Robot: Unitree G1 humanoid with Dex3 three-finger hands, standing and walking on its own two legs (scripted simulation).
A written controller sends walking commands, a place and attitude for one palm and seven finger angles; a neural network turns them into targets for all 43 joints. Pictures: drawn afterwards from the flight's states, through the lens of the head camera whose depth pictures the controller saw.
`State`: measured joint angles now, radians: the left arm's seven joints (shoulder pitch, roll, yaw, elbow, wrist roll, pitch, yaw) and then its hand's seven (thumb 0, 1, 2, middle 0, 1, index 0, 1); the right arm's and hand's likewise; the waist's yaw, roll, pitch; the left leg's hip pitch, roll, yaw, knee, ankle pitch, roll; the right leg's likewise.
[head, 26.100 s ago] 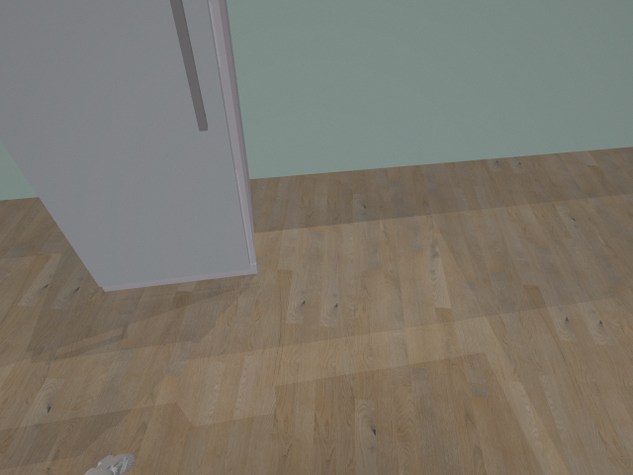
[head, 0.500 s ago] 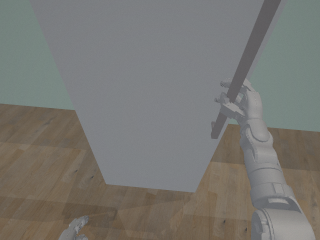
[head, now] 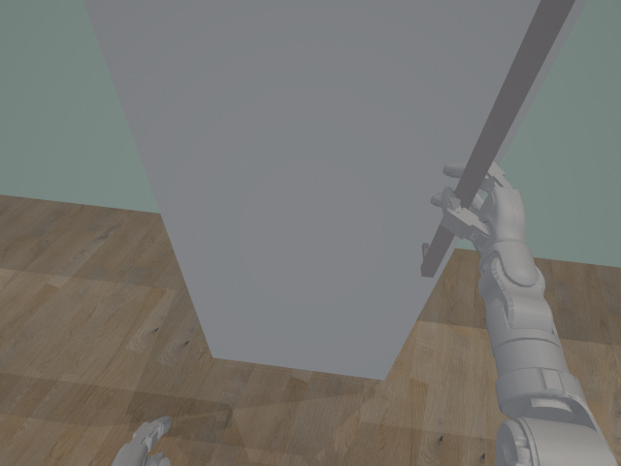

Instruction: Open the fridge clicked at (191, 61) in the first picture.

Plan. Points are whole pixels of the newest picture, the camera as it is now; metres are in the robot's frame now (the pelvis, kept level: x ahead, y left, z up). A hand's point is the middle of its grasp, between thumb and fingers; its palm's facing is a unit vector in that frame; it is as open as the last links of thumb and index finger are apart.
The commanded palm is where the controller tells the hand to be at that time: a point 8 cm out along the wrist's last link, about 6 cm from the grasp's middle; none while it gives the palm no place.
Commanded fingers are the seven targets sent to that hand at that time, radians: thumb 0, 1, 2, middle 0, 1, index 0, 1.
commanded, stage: grip the handle and tug to test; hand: right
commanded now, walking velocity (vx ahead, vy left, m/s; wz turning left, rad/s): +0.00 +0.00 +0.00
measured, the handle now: (469, 167) +0.47 -0.15 +0.17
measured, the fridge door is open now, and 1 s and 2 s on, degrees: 0 11 32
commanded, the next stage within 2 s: pull the door a little, standing still in 0.12 s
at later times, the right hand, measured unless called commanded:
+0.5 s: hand (449, 214) +0.41 -0.13 +0.14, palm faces +0.02 +1.00 +0.01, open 5.6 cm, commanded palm +0.35 -0.18 +0.14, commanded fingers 0.00 -0.90 -0.90 0.45 1.40 0.45 1.40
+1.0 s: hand (448, 271) +0.32 -0.11 +0.13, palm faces -0.06 +0.98 -0.17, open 6.2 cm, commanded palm +0.29 -0.17 +0.14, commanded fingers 0.00 -0.90 -0.90 0.45 1.40 0.45 1.40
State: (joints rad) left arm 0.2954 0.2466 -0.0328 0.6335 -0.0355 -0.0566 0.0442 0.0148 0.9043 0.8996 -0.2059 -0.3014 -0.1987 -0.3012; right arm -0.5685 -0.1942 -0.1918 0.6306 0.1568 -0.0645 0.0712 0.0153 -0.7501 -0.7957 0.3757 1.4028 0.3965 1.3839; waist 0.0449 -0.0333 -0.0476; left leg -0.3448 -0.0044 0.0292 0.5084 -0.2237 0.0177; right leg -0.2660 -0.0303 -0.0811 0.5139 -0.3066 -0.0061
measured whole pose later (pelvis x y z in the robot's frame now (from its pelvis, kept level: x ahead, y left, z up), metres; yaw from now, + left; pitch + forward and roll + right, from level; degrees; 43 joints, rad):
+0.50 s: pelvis +0.03 -0.01 +0.00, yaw +0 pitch +4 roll +0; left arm 0.26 0.23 -0.02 0.60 -0.03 -0.03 0.02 0.02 0.90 0.90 -0.21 -0.30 -0.20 -0.30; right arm -0.40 -0.13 -0.12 0.34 0.14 0.08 0.02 0.02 -0.76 -0.79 0.33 1.40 0.35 1.38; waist 0.01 -0.04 -0.07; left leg -0.30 0.00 0.03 0.49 -0.26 0.01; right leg -0.22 -0.02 -0.08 0.48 -0.33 -0.01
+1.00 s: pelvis +0.07 -0.01 +0.01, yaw +0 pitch +4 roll +0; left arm 0.16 0.24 -0.03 0.51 0.01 0.06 0.05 0.02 0.91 0.90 -0.20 -0.30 -0.20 -0.30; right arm 0.29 -0.18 0.09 -0.39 0.06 -0.01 -0.02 -0.01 -0.64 -0.78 0.36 1.36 0.34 1.35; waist 0.00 -0.07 -0.06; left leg -0.25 0.02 0.05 0.52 -0.28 -0.01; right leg -0.16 -0.01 -0.04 0.50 -0.33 -0.02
